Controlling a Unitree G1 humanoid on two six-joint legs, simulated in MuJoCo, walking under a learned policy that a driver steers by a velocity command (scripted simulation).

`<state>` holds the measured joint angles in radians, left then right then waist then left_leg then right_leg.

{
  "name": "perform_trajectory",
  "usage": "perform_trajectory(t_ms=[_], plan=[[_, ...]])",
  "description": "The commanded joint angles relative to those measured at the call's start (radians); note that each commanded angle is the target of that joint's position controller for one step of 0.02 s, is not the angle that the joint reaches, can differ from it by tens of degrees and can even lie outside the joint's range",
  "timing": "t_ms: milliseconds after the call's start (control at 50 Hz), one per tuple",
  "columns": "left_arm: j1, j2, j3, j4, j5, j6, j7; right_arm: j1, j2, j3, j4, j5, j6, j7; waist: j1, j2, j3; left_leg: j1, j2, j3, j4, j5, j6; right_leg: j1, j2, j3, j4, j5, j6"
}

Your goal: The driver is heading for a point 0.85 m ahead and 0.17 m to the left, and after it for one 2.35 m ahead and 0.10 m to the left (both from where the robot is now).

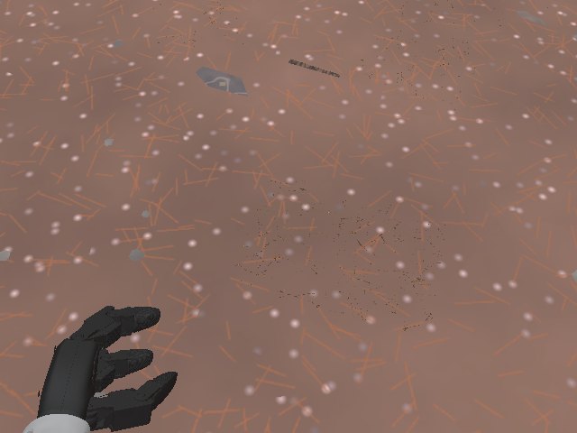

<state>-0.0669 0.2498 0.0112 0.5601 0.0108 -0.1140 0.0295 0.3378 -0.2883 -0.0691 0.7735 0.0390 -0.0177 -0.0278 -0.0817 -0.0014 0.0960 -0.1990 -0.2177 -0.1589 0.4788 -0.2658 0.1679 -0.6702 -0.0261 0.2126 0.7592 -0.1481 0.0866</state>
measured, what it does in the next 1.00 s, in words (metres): walks ahead, turning left: right foot, then left foot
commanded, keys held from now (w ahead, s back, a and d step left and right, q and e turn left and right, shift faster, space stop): q+shift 0.42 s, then w+q+shift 0.18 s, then w+shift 0.08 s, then w+e+shift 0.32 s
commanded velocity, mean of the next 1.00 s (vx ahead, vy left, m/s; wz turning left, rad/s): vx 0.44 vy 0.00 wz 0.63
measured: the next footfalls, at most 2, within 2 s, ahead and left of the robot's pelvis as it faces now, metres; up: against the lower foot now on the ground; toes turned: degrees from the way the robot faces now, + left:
right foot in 0.10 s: +0.31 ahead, -0.13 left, +0.00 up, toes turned +18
left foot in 0.52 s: +0.13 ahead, +0.07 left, +0.00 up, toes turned +32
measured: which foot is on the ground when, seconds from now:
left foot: down 0.00-0.10, up 0.12-0.50, down 0.52-1.00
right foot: up 0.00-0.08, down 0.10-0.52, up 0.54-0.98, down 1.00-1.00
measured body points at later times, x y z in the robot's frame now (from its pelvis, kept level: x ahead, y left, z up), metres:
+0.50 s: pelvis +0.15 -0.04 +0.00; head +0.17 +0.01 +0.44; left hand +0.14 +0.29 -0.11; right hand +0.44 -0.20 -0.07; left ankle +0.11 +0.06 -0.72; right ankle +0.27 -0.14 -0.73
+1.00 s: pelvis +0.37 +0.11 -0.03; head +0.39 +0.12 +0.42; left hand +0.39 +0.44 -0.11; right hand +0.51 -0.14 -0.15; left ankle +0.10 +0.05 -0.73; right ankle +0.52 +0.11 -0.73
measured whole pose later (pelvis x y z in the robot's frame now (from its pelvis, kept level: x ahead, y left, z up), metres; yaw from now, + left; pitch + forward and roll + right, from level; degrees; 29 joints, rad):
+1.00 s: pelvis +0.37 +0.11 -0.03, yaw +34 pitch +4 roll -1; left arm 0.10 0.31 0.05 0.68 0.03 0.00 -0.07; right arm 0.48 -0.31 -0.05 0.83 -0.05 -0.07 -0.01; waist -0.05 0.03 -0.02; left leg 0.25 0.00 -0.01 0.22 -0.49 0.03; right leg -0.58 0.04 -0.12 0.66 -0.21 -0.14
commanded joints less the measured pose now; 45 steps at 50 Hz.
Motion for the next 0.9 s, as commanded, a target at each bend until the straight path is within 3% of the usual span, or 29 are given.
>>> perform_trajectory(t_ms=[20, 60, 80, 100, 120, 140, 160, 180, 200, 220, 240, 280, 340, 420, 460, 480, 500, 520, 540, 560, 580, 600, 620, 640, 660, 700, 740, 820, 900], plan=[[0.048, 0.064, 0.034, -0.048, -0.031, 0.007, -0.007, -0.007, -0.170, -0.061, -0.072, 0.006, 0.033, -0.043, 0.039, 0.065, -0.217, -0.150, 0.080, -0.155, 0.016, 0.579, -0.110, 0.403, 0.199, -0.196, -0.244, 0.240, 0.016], [0.079, 0.109, 0.057, -0.045, -0.030, 0.007, -0.009, -0.062, -0.121, -0.053, -0.108, -0.003, 0.036, -0.042, 0.072, 0.121, -0.205, -0.133, 0.075, -0.215, 0.119, 0.450, -0.138, 0.465, 0.175, -0.139, -0.333, 0.301, 0.004], [0.183, 0.126, 0.071, -0.016, -0.018, 0.002, -0.005, -0.125, -0.099, -0.047, -0.139, -0.007, 0.033, -0.036, 0.138, 0.127, -0.246, -0.134, 0.047, -0.192, 0.254, 0.421, -0.167, 0.585, 0.131, -0.123, -0.423, 0.434, -0.019], [0.333, 0.132, 0.073, 0.021, 0.001, 0.004, 0.005, -0.124, -0.038, -0.025, -0.161, -0.027, 0.033, -0.024, 0.186, 0.063, -0.379, -0.201, 0.020, -0.123, 0.524, 0.042, -0.193, 0.828, -0.049, -0.003, -0.390, 0.580, -0.100], [0.352, 0.157, 0.065, -0.002, 0.029, 0.019, 0.009, -0.014, 0.049, 0.004, -0.180, -0.058, 0.032, -0.017, 0.122, -0.141, -0.479, -0.385, -0.048, -0.072, 0.774, -0.555, -0.205, 1.021, -0.300, 0.272, -0.232, 1.096, -0.222], [0.306, 0.195, 0.074, 0.009, 0.034, 0.025, 0.004, 0.178, -0.062, -0.008, -0.199, -0.015, 0.030, 0.020, 0.008, -0.309, -0.618, -0.445, 0.062, -0.110, 1.017, -0.488, -0.223, 1.043, -0.549, 0.597, -0.270, 0.798, -0.432], [0.174, 0.142, 0.077, -0.046, 0.026, 0.034, 0.014, 0.103, -0.167, -0.034, -0.169, -0.001, 0.047, 0.027, 0.040, -0.191, -0.511, -0.496, 0.153, -0.041, 1.066, -0.347, -0.252, 0.914, -0.455, 0.517, -0.338, 0.412, -0.439], [0.130, 0.073, 0.056, -0.061, 0.016, 0.050, 0.025, -0.020, -0.209, -0.049, -0.182, -0.005, 0.063, 0.022, 0.073, -0.082, -0.363, -0.523, 0.187, 0.011, 1.030, -0.241, -0.262, 0.763, -0.338, 0.315, -0.369, 0.191, -0.366], [0.109, 0.072, 0.048, -0.064, 0.012, 0.069, 0.030, -0.067, -0.202, -0.051, -0.196, -0.011, 0.079, 0.010, 0.068, -0.026, -0.290, -0.487, 0.207, 0.040, 0.997, -0.190, -0.270, 0.624, -0.266, 0.217, -0.406, 0.123, -0.316], [0.082, 0.099, 0.054, -0.050, 0.008, 0.081, 0.030, -0.086, -0.175, -0.043, -0.218, -0.013, 0.086, 0.004, 0.049, -0.027, -0.206, -0.457, 0.231, 0.056, 0.911, -0.172, -0.265, 0.499, -0.223, 0.135, -0.433, 0.129, -0.296], [0.092, 0.119, 0.063, -0.029, 0.013, 0.084, 0.031, -0.100, -0.134, -0.031, -0.231, -0.015, 0.086, 0.005, 0.048, -0.039, -0.165, -0.411, 0.242, 0.087, 0.842, -0.165, -0.257, 0.411, -0.190, 0.055, -0.458, 0.182, -0.286], [0.132, 0.145, 0.080, 0.009, 0.017, 0.085, 0.027, -0.114, -0.075, -0.011, -0.250, -0.014, 0.074, 0.002, 0.059, -0.079, -0.191, -0.393, 0.263, 0.120, 0.733, -0.163, -0.250, 0.429, -0.200, -0.019, -0.474, 0.315, -0.316], [0.123, 0.171, 0.096, 0.029, 0.010, 0.088, 0.021, -0.129, -0.096, -0.013, -0.250, -0.016, 0.072, 0.008, 0.060, -0.094, -0.259, -0.332, 0.318, 0.114, 0.600, -0.088, -0.231, 0.465, -0.256, -0.073, -0.480, 0.292, -0.334], [0.093, 0.209, 0.115, 0.047, -0.005, 0.098, 0.009, -0.151, -0.132, -0.028, -0.244, -0.014, 0.085, 0.023, 0.057, -0.143, -0.234, -0.190, 0.308, 0.177, 0.404, -0.038, -0.194, 0.409, -0.260, -0.192, -0.490, 0.105, -0.290], [0.116, 0.240, 0.130, 0.064, -0.032, 0.095, 0.000, -0.107, -0.153, -0.043, -0.220, -0.009, 0.088, 0.036, 0.041, -0.162, -0.248, -0.089, 0.287, 0.226, 0.308, -0.073, -0.155, 0.371, -0.279, -0.199, -0.521, -0.231, -0.250], [0.101, 0.237, 0.132, 0.067, -0.044, 0.094, 0.001, -0.037, -0.160, -0.053, -0.184, -0.006, 0.086, 0.042, 0.003, -0.164, -0.250, 0.007, 0.266, 0.262, 0.239, -0.070, -0.128, 0.317, -0.273, -0.218, -0.509, -0.385, -0.216], [0.097, 0.204, 0.125, 0.069, -0.039, 0.096, 0.004, 0.079, -0.168, -0.065, -0.118, -0.002, 0.082, 0.042, -0.037, -0.120, -0.253, 0.134, 0.227, 0.291, 0.206, -0.108, -0.101, 0.238, -0.233, -0.263, -0.422, -0.505, -0.178], [0.067, 0.151, 0.114, 0.066, -0.027, 0.101, 0.002, 0.210, -0.176, -0.078, -0.050, 0.006, 0.073, 0.037, -0.089, 0.008, -0.191, 0.237, 0.231, 0.219, 0.118, -0.213, -0.047, 0.093, -0.158, -0.343, -0.188, -0.595, -0.127], [0.032, 0.038, 0.086, 0.052, -0.019, 0.100, -0.015, 0.265, -0.234, -0.081, -0.041, -0.005, 0.051, 0.032, -0.080, 0.275, -0.056, 0.257, 0.431, -0.214, -0.056, -0.515, 0.066, -0.209, -0.043, -0.389, 0.300, -0.549, -0.067], [-0.027, 0.068, 0.087, -0.032, -0.043, 0.060, -0.028, 0.124, -0.296, -0.072, -0.135, -0.028, 0.002, 0.043, -0.031, 0.287, -0.025, 0.210, 0.561, -0.703, -0.329, -0.771, 0.217, -0.439, 0.039, -0.150, 0.364, -0.450, -0.079], [-0.092, 0.168, 0.108, -0.050, -0.064, 0.022, -0.035, 0.016, -0.262, -0.066, -0.164, -0.041, -0.031, 0.041, -0.009, 0.179, 0.028, 0.159, 0.582, -0.700, -0.406, -0.748, 0.195, -0.448, 0.005, -0.096, 0.364, -0.313, -0.105], [-0.063, 0.199, 0.118, -0.031, -0.051, 0.003, -0.036, -0.027, -0.239, -0.056, -0.170, -0.032, -0.047, 0.036, 0.031, 0.156, 0.011, 0.142, 0.552, -0.614, -0.373, -0.609, 0.153, -0.385, -0.010, -0.079, 0.300, -0.199, -0.111], [0.001, 0.188, 0.120, 0.012, -0.027, -0.002, -0.034, -0.043, -0.210, -0.046, -0.167, -0.024, -0.045, 0.029, 0.062, 0.118, -0.022, 0.128, 0.510, -0.490, -0.328, -0.475, 0.111, -0.293, -0.030, -0.089, 0.244, -0.110, -0.095], [0.112, 0.143, 0.088, 0.073, 0.099, 0.054, -0.061, -0.049, -0.231, -0.050, -0.153, -0.078, -0.015, 0.033, 0.074, 0.171, -0.058, 0.039, 0.387, -0.308, -0.341, -0.332, 0.042, -0.132, -0.031, -0.188, 0.227, -0.018, -0.055], [0.145, 0.131, 0.091, 0.089, 0.090, 0.082, -0.074, -0.034, -0.189, -0.038, -0.141, -0.080, -0.013, 0.040, 0.077, 0.179, -0.071, 0.001, 0.340, -0.233, -0.339, -0.263, 0.029, -0.042, -0.019, -0.218, 0.229, 0.017, -0.032], [0.133, 0.119, 0.081, 0.093, 0.054, 0.111, -0.087, 0.038, -0.142, -0.023, -0.106, -0.059, -0.021, 0.054, 0.058, 0.142, -0.068, 0.031, 0.326, -0.182, -0.353, -0.198, 0.032, -0.023, -0.024, -0.242, 0.185, 0.052, -0.012], [0.077, 0.121, 0.074, 0.085, 0.033, 0.115, -0.093, 0.099, -0.144, -0.025, -0.084, -0.053, -0.033, 0.055, 0.020, 0.141, -0.046, 0.116, 0.351, -0.158, -0.374, -0.164, 0.028, -0.064, -0.035, -0.251, 0.100, 0.098, -0.014], [-0.041, 0.128, 0.068, 0.052, 0.022, 0.107, -0.103, 0.181, -0.161, -0.030, -0.049, -0.065, -0.054, 0.038, -0.046, 0.135, 0.011, 0.285, 0.431, -0.115, -0.414, -0.148, 0.022, -0.162, -0.038, -0.257, -0.026, 0.105, -0.060], [-0.065, 0.127, 0.061, 0.017, 0.023, 0.100, -0.120, 0.197, -0.163, -0.026, -0.003, -0.083, -0.066, 0.013, -0.040, 0.110, 0.075, 0.381, 0.492, 0.004, -0.421, 0.026, 0.001, -0.199, -0.017, -0.237, -0.061, 0.021, -0.149]])
Velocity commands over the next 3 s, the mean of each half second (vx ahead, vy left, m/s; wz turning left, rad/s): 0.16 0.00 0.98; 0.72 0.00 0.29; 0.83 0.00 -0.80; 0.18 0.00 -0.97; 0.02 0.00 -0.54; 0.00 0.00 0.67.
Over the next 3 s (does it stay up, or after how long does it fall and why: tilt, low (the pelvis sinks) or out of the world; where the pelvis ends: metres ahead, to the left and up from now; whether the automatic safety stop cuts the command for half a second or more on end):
stays up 1.11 0.41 -0.01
